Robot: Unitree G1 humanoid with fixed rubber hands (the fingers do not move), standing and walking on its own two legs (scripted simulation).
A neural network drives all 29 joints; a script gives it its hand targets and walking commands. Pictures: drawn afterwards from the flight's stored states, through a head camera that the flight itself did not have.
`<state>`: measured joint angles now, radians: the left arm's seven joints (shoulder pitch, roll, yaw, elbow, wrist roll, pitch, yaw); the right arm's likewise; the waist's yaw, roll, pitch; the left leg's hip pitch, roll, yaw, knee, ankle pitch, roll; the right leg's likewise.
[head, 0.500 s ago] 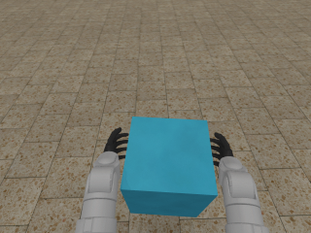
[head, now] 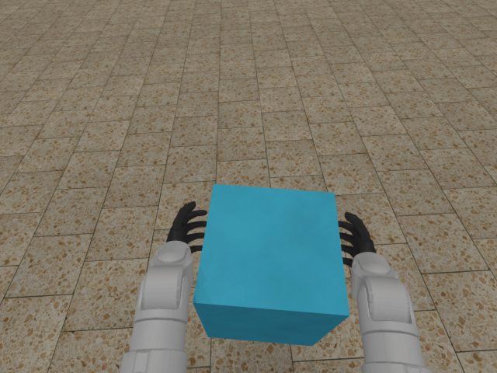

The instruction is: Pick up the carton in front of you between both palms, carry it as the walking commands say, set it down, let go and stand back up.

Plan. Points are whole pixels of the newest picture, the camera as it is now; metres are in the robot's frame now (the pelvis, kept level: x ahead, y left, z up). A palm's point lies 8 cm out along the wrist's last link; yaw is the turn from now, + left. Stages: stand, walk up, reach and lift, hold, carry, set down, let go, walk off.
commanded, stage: carry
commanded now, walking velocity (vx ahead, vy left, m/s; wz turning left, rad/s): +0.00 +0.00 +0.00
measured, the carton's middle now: (266, 270) +0.30 +0.00 -0.06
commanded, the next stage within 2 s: none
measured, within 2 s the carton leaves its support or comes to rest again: neither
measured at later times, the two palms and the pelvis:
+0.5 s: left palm (178, 238) +0.31 +0.15 +0.03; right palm (354, 243) +0.31 -0.14 +0.02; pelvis +0.02 +0.00 -0.01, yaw +1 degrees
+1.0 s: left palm (169, 265) +0.27 +0.16 +0.03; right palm (357, 273) +0.26 -0.14 +0.02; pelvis -0.02 +0.01 -0.01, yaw +1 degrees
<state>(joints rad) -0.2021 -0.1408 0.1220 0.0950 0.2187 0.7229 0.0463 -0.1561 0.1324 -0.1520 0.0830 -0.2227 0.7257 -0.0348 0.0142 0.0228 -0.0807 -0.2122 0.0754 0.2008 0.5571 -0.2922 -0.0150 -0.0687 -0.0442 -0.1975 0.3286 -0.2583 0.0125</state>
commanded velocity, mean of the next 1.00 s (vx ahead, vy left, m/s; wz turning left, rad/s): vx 0.00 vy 0.00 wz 0.00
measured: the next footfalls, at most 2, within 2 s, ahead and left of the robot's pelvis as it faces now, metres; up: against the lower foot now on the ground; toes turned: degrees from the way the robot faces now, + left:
right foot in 0.20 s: +0.02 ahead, -0.11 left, +0.00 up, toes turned +17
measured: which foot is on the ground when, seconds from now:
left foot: down 0.00-1.00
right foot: down 0.00-0.08, up 0.10-0.18, down 0.20-1.00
